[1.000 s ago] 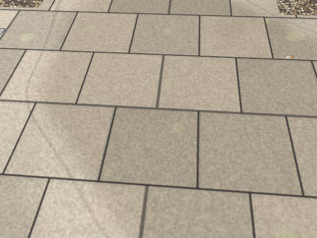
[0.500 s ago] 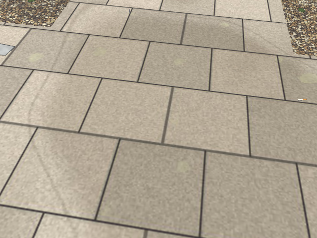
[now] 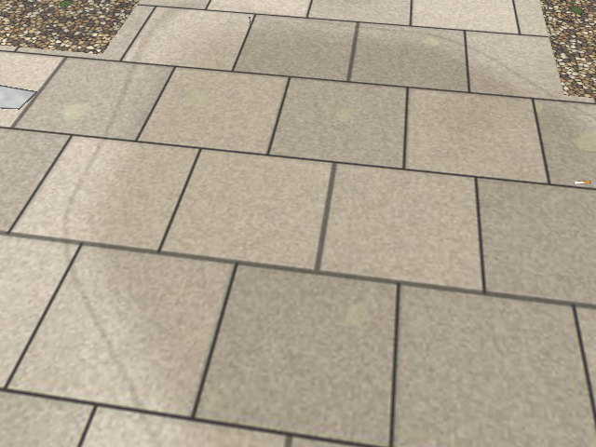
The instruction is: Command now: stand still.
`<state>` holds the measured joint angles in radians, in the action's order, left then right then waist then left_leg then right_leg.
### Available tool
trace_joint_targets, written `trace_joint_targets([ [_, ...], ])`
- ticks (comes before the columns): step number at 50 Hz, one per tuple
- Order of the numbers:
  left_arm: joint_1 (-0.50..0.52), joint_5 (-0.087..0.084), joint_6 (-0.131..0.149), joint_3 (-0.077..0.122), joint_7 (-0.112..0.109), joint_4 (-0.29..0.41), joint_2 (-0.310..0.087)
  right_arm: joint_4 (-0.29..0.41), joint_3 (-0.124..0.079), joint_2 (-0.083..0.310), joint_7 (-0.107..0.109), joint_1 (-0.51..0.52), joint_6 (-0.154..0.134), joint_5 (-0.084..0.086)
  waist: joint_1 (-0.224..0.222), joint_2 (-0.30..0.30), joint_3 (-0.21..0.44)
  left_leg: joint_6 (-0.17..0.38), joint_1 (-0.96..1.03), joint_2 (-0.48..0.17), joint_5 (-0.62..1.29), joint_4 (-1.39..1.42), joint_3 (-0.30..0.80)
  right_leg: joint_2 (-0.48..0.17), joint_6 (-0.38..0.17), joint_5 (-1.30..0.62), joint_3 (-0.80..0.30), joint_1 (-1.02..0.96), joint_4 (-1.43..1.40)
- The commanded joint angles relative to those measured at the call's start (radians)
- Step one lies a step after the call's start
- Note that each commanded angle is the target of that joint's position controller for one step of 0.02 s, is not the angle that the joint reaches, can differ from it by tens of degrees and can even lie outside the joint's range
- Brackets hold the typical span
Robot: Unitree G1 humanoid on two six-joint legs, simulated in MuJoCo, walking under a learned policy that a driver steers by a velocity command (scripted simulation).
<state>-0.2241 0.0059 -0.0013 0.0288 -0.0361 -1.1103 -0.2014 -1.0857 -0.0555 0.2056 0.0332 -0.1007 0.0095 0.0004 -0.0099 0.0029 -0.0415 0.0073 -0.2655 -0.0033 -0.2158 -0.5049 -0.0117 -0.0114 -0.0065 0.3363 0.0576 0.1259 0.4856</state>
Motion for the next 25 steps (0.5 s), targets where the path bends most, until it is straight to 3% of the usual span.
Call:
trace_joint_targets([
  [1,-0.052,0.001,0.008,0.012,-0.004,0.012,-0.094,0.025,-0.015,0.104,0.004,0.003,-0.004,-0.001,0.004,0.002,0.021,0.042,0.104,-0.045,0.202,0.061,0.043,-0.038,-0.014,-0.129,-0.036,0.112,-0.106],
  [3,-0.059,0.001,0.009,0.01,-0.005,0.008,-0.09,0.02,-0.014,0.102,0.004,0.001,-0.003,-0.001,0.005,0.002,0.015,0.04,0.102,-0.044,0.185,0.066,0.043,-0.039,-0.014,-0.113,-0.036,0.118,-0.111],
  [4,-0.084,0.0,0.009,0.01,-0.005,-0.005,-0.084,0.008,-0.012,0.093,0.005,-0.015,-0.002,-0.001,0.003,-0.002,0.033,0.04,0.105,-0.029,0.069,0.064,0.028,-0.034,-0.02,-0.004,-0.032,0.112,-0.125],
  [6,-0.09,-0.013,0.006,0.024,-0.01,0.001,-0.123,0.006,-0.018,0.107,0.007,-0.019,-0.002,0.009,-0.001,-0.046,-0.021,0.044,0.018,0.02,-0.271,0.007,-0.018,-0.055,-0.068,0.283,-0.08,0.148,-0.154],
  [7,-0.104,-0.018,0.009,0.031,-0.012,0.009,-0.141,0.017,-0.019,0.109,0.006,0.001,-0.009,0.009,-0.014,-0.069,-0.06,0.046,-0.062,0.029,-0.347,-0.036,-0.029,-0.099,-0.101,0.406,-0.145,0.152,-0.193],
  [9,-0.15,-0.029,0.03,0.053,-0.013,0.007,-0.198,0.05,-0.014,0.078,-0.007,0.055,-0.04,0.017,-0.036,-0.171,-0.121,0.044,-0.204,0.023,-0.225,-0.237,-0.066,-0.283,-0.197,0.522,-0.386,0.108,-0.321],
  [10,-0.147,-0.028,0.043,0.057,-0.012,0.01,-0.2,0.06,-0.015,0.079,-0.015,0.069,-0.053,0.021,-0.037,-0.172,-0.151,0.054,-0.266,-0.021,-0.204,-0.313,-0.035,-0.347,-0.23,0.487,-0.455,0.097,-0.343],
  [11,-0.147,-0.022,0.055,0.055,-0.009,0.015,-0.181,0.067,-0.017,0.083,-0.022,0.075,-0.064,0.027,-0.035,-0.157,-0.161,0.063,-0.328,-0.048,-0.241,-0.364,-0.01,-0.363,-0.238,0.412,-0.468,0.059,-0.339],
  [13,-0.132,-0.029,0.07,0.053,0.001,0.03,-0.164,0.075,-0.017,0.083,-0.033,0.067,-0.082,0.038,-0.022,-0.131,-0.15,0.076,-0.348,-0.078,-0.279,-0.29,0.0,-0.331,-0.204,0.27,-0.393,-0.006,-0.302],
  [14,-0.114,-0.035,0.071,0.054,0.006,0.037,-0.166,0.071,-0.018,0.078,-0.037,0.053,-0.089,0.039,-0.007,-0.12,-0.135,0.077,-0.261,-0.065,-0.245,-0.186,-0.029,-0.291,-0.179,0.216,-0.323,0.019,-0.279],
  [16,-0.085,-0.038,0.063,0.056,0.016,0.047,-0.176,0.006,-0.03,0.074,-0.041,-0.096,-0.09,0.034,0.059,-0.108,-0.072,0.057,0.079,0.026,-0.061,-0.041,-0.128,-0.197,-0.142,0.105,-0.191,0.183,-0.182],
  [17,-0.074,-0.034,0.064,0.054,0.018,0.054,-0.177,-0.032,-0.045,0.097,-0.039,-0.212,-0.086,0.031,0.107,-0.089,-0.024,0.058,0.23,0.045,-0.038,-0.03,-0.119,-0.159,-0.122,-0.032,-0.143,0.25,-0.079],
  [18,-0.033,-0.028,0.069,0.041,0.02,0.077,-0.133,-0.055,-0.066,0.165,-0.034,-0.346,-0.087,0.025,0.161,0.088,0.019,0.114,0.355,-0.11,-0.108,0.09,0.123,-0.073,-0.061,-0.147,-0.027,0.36,0.241],
  [19,-0.036,-0.026,0.087,0.021,0.016,0.124,-0.047,-0.066,-0.08,0.27,-0.041,-0.464,-0.095,0.023,0.169,0.359,0.107,0.277,0.502,-0.356,-0.209,0.299,0.625,0.06,-0.008,0.166,0.009,0.59,0.586],
  [20,0.005,-0.05,0.102,0.033,0.018,0.141,-0.088,-0.061,-0.048,0.197,-0.045,-0.408,-0.113,0.007,0.132,0.228,0.076,0.312,0.448,-0.41,-0.323,0.332,0.742,0.014,-0.029,0.223,-0.128,0.681,0.777],
  [21,0.031,-0.066,0.112,0.035,0.027,0.154,-0.104,-0.031,-0.03,0.151,-0.047,-0.316,-0.126,0.008,0.096,0.149,0.002,0.276,0.395,-0.387,-0.327,0.319,0.633,-0.04,-0.062,0.133,-0.147,0.75,0.833],
  [22,0.029,-0.063,0.117,0.039,0.029,0.147,-0.111,-0.007,-0.016,0.121,-0.052,-0.252,-0.132,0.005,0.067,0.088,-0.023,0.235,0.343,-0.338,-0.259,0.324,0.502,-0.082,-0.079,0.029,-0.132,0.74,0.812],
  [23,0.026,-0.049,0.118,0.047,0.027,0.14,-0.117,0.01,-0.008,0.113,-0.057,-0.21,-0.133,0.004,0.045,0.06,-0.039,0.205,0.287,-0.302,-0.148,0.335,0.4,-0.11,-0.083,-0.053,-0.127,0.706,0.742],
  [25,0.013,-0.038,0.105,0.058,0.032,0.133,-0.118,0.008,0.005,0.09,-0.053,-0.23,-0.126,-0.003,0.024,0.078,-0.034,0.168,0.231,-0.24,0.029,0.354,0.253,-0.129,-0.072,-0.123,-0.105,0.611,0.638],
])
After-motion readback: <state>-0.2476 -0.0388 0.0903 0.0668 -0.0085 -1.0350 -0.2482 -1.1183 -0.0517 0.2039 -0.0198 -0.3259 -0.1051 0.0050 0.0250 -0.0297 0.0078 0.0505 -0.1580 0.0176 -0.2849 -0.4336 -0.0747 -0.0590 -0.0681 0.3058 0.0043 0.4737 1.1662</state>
